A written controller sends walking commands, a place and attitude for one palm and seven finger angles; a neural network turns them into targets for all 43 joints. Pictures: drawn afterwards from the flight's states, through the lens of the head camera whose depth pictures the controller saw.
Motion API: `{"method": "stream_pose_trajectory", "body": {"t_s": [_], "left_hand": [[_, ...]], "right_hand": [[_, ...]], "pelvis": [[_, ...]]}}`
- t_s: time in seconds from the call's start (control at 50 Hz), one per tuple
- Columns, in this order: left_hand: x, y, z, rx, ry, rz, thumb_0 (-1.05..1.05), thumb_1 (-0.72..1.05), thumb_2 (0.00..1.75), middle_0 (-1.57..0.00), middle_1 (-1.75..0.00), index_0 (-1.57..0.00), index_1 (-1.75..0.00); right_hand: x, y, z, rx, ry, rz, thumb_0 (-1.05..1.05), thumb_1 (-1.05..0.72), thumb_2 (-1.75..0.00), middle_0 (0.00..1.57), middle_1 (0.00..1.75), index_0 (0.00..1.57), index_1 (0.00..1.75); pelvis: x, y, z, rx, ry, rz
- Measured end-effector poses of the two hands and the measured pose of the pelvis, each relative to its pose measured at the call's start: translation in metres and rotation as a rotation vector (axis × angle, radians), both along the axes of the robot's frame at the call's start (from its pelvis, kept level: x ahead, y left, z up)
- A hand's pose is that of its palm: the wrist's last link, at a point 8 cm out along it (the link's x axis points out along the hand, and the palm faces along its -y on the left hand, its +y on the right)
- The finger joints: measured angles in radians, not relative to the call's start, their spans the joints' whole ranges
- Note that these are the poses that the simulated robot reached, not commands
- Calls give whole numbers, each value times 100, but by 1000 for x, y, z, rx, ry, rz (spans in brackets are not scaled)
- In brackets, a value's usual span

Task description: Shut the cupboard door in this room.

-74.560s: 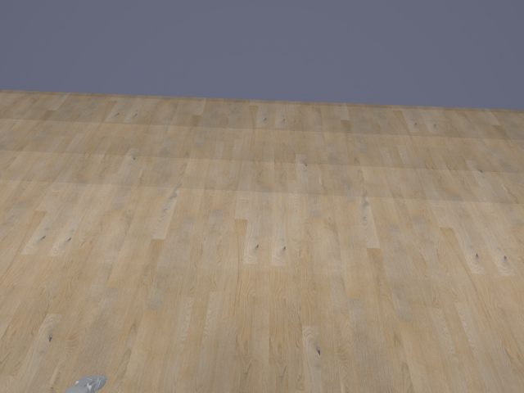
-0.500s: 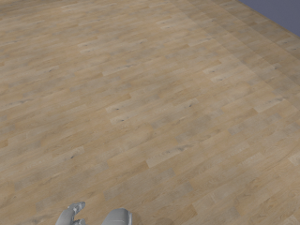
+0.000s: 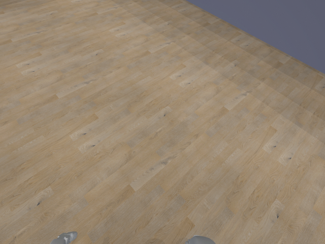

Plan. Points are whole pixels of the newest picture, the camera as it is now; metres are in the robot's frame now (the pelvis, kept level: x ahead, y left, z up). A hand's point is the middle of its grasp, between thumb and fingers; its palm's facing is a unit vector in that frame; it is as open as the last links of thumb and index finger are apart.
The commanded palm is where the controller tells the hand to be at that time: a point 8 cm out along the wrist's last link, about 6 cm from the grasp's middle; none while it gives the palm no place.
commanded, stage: turn to face it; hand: left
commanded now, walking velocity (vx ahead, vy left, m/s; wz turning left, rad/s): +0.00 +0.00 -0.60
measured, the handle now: out of the picture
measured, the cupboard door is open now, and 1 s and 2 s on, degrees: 34 34 34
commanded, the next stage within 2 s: none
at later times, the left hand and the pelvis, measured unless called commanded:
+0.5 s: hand (104, 233) +0.16 +0.17 -0.19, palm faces -0.25 -0.95 -0.18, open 7.4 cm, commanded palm none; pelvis +0.02 +0.00 -0.02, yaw -17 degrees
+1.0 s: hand (138, 212) +0.22 +0.08 -0.16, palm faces -0.55 -0.79 -0.26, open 7.4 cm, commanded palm none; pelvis +0.02 -0.03 -0.01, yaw -35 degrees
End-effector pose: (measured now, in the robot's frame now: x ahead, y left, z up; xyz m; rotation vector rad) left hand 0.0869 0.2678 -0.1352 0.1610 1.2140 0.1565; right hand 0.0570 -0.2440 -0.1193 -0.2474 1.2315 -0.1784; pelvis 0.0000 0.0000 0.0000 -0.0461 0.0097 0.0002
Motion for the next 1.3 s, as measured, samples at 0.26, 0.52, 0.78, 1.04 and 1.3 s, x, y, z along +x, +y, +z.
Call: {"method": "stream_pose_trajectory", "body": {"t_s": [0.26, 0.52, 0.78, 1.04, 1.3], "left_hand": [[57, -64, 9, 45, -67, -206, 1, 91, 90, -20, -30, -20, -30], [82, -48, -23, -27, 15, -302, 1, 91, 90, -20, -30, -21, -30], [139, -83, 1, 9, -5, -501, 1, 91, 90, -20, -30, -20, -30], [151, -150, 6, 33, -30, -670, 1, 91, 90, -20, -30, -21, -30], [198, -148, -22, -8, 35, -768, 1, 91, 90, -20, -30, -21, -30]], "right_hand": [[-42, -58, -26, 10, 40, -209, 1, -91, -90, 19, 30, 20, 30], [-27, -25, 2, -58, -89, -272, 0, -91, -90, 20, 30, 20, 30], [-105, -7, -8, 15, 13, -496, 0, -91, -90, 20, 30, 21, 30], [-145, -41, -19, 13, 26, -664, 1, -91, -90, 19, 30, 20, 30], [-112, -17, 6, -84, -79, -723, 0, -91, -90, 20, 30, 20, 30]], "pelvis": [[5, -27, -10, 39, -7, -151], [19, 2, -14, 31, 7, -310], [21, -7, -4, 9, 2, -485], [19, -31, -6, 49, 1, -622], [51, -13, -11, 26, 5, -783]]}}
